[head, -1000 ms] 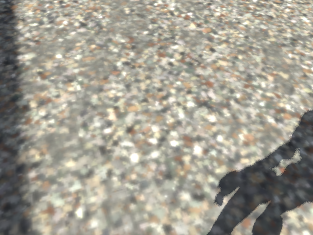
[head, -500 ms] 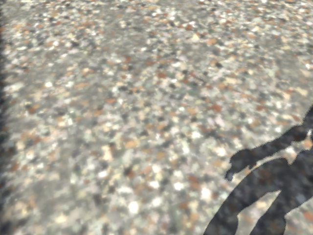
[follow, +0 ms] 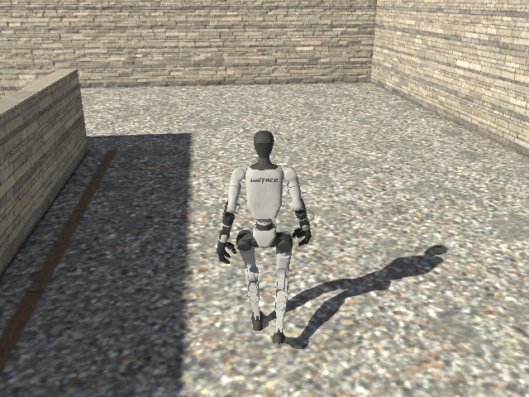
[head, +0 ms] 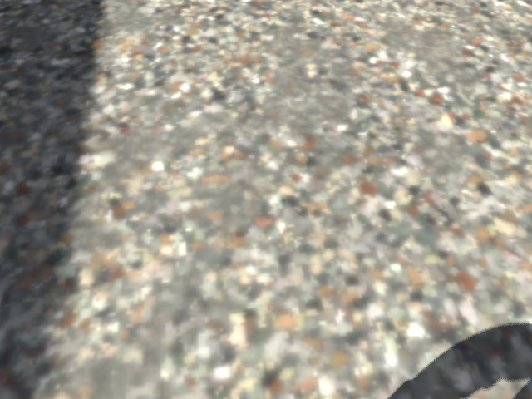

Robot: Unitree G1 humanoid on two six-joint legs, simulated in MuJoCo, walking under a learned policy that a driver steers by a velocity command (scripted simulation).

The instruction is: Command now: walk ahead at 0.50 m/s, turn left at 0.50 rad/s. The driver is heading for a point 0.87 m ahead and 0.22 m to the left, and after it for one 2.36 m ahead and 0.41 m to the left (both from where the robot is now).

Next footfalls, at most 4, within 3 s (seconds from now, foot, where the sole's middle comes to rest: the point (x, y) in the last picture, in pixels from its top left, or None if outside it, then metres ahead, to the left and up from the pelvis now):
0.46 right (310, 398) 0.45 -0.07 -0.76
0.92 left None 0.32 0.12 -0.76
1.34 right None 0.40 -0.06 -0.76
2.28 right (203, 301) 0.70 0.21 -0.76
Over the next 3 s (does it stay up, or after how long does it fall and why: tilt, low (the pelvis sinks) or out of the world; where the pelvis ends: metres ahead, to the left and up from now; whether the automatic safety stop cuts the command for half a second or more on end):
stays up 0.79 0.32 0.02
